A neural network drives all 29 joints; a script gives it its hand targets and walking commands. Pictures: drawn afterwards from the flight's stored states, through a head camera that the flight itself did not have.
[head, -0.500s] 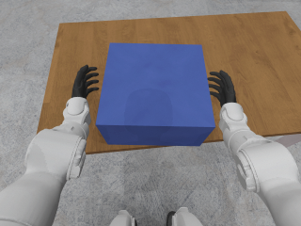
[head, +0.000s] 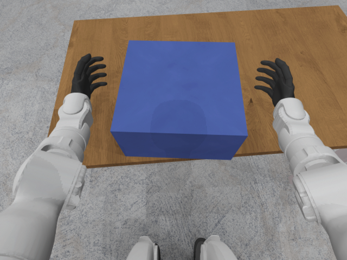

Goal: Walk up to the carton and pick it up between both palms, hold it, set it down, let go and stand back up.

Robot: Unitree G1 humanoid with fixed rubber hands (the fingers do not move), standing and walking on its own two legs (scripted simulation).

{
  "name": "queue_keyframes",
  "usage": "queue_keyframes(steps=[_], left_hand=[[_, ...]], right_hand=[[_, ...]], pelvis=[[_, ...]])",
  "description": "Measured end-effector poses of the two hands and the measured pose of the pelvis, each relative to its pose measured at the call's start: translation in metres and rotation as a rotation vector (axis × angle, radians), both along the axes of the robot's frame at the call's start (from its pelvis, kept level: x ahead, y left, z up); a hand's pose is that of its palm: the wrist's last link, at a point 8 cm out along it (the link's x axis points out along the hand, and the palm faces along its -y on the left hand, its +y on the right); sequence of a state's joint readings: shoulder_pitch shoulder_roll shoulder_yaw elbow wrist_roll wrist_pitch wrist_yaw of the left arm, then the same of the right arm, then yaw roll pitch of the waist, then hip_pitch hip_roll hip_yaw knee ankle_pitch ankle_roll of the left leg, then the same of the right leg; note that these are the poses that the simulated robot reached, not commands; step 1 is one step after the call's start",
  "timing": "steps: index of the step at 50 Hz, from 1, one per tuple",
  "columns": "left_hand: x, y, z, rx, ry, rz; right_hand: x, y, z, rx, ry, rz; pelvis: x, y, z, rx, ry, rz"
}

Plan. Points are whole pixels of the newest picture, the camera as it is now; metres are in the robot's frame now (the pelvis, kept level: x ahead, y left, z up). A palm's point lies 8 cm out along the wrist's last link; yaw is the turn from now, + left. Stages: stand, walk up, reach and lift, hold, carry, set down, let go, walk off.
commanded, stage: set down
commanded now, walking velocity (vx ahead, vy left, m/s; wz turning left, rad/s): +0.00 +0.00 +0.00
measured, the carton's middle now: (179, 99) +0.50 +0.01 +0.00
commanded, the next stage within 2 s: none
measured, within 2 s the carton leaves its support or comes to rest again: neither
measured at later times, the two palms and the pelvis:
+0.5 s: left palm (52, 57) +0.48 +0.25 +0.16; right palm (310, 61) +0.48 -0.22 +0.16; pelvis +0.01 +0.00 +0.04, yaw +1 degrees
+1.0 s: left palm (56, 90) +0.42 +0.24 +0.13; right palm (307, 95) +0.42 -0.22 +0.13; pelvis +0.01 +0.00 +0.06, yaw +1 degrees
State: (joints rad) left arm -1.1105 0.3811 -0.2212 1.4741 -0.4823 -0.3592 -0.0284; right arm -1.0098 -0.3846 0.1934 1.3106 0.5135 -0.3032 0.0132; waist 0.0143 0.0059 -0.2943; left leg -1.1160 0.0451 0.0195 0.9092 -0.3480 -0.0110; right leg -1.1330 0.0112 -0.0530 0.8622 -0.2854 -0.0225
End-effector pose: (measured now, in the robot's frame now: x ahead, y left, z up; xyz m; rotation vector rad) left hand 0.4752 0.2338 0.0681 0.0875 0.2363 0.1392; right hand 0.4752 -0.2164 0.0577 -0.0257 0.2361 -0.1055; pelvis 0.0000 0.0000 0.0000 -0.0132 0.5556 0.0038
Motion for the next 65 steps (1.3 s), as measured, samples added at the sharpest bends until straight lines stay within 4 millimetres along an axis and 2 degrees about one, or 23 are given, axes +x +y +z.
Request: queue_keyframes(steps=[8, 13, 19, 27, 38, 46, 54, 65], left_hand=[[-0.001, 0.007, 0.044, 0.007, 0.0, 0.018], [-0.001, 0.014, 0.065, 0.015, -0.004, 0.027], [0.0, 0.018, 0.084, 0.015, -0.013, 0.03], [0.0, 0.016, 0.1, 0.009, -0.001, 0.008], [-0.033, 0.016, 0.077, -0.014, 0.044, 0.01], [-0.042, 0.012, 0.072, -0.033, 0.01, -0.002], [-0.065, 0.013, 0.058, -0.046, 0.015, -0.008], [-0.099, 0.019, 0.038, -0.048, 0.019, 0.002]], right_hand=[[0.002, -0.004, 0.053, -0.02, -0.006, -0.018], [0.003, -0.006, 0.078, -0.028, -0.002, -0.021], [0.005, -0.006, 0.094, -0.003, -0.001, -0.026], [0.0, -0.006, 0.102, 0.008, 0.009, -0.032], [-0.028, 0.002, 0.074, 0.028, 0.04, -0.012], [-0.04, 0.0, 0.073, 0.015, 0.022, -0.015], [-0.066, -0.005, 0.063, 0.013, 0.035, -0.016], [-0.1, 0.003, 0.038, 0.043, 0.045, -0.014]], pelvis=[[0.002, 0.003, 0.017, 0.0, -0.083, 0.005], [0.004, 0.003, 0.026, -0.002, -0.115, 0.011], [0.005, 0.003, 0.034, -0.006, -0.138, 0.014], [0.007, 0.003, 0.047, -0.008, -0.197, 0.015], [0.012, 0.003, 0.056, 0.001, -0.264, 0.019], [0.013, 0.0, 0.057, 0.004, -0.29, 0.017], [0.016, -0.002, 0.061, 0.008, -0.359, 0.016], [0.02, 0.0, 0.064, 0.008, -0.426, 0.021]])
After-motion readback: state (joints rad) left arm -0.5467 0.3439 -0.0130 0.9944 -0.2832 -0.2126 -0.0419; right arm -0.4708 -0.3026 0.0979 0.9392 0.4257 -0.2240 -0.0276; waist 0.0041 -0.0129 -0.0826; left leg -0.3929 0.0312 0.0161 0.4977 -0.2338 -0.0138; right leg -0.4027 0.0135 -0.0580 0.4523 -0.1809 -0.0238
